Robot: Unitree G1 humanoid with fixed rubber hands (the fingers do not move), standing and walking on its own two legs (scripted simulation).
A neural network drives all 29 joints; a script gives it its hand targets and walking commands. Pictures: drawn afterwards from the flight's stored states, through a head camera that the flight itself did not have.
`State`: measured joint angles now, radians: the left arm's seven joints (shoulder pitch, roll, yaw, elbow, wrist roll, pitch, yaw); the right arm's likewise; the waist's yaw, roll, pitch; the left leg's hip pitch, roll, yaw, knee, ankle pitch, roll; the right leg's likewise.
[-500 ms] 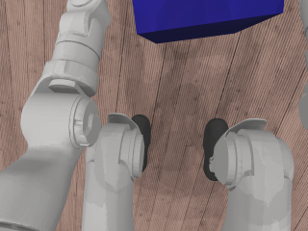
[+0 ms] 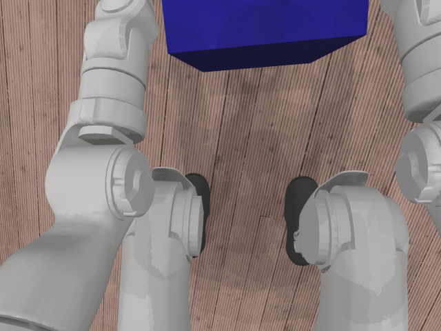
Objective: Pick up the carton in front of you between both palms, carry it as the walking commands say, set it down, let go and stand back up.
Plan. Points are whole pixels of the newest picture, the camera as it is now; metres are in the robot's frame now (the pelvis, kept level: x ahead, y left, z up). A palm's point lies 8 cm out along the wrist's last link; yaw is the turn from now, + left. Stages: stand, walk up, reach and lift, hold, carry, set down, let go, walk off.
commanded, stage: reach and lift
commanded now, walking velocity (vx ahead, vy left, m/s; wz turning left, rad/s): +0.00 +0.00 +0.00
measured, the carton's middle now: out of the picture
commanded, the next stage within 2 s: none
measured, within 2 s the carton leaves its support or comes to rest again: neither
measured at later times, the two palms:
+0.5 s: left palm out of the picture +0.50 +0.13 +0.04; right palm out of the picture +0.51 -0.17 +0.04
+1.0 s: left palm out of the picture +0.47 +0.13 +0.19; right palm out of the picture +0.46 -0.17 +0.19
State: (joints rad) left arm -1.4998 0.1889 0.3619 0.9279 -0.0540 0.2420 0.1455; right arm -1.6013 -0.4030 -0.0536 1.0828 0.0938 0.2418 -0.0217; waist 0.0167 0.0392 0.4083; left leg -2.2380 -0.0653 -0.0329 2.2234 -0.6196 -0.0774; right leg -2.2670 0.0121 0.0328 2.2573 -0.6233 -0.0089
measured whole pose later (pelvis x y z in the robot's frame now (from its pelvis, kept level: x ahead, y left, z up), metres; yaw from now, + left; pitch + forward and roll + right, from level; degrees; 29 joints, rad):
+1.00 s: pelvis +0.02 +0.01 +0.22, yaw -4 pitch +38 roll +1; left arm -0.81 -0.11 0.50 0.57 0.23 0.41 0.05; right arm -0.87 0.02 -0.41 0.66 -0.26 0.43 -0.01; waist 0.02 0.01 -0.24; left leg -1.63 -0.05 -0.06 1.46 -0.49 -0.05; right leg -1.65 0.04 0.06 1.46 -0.47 0.02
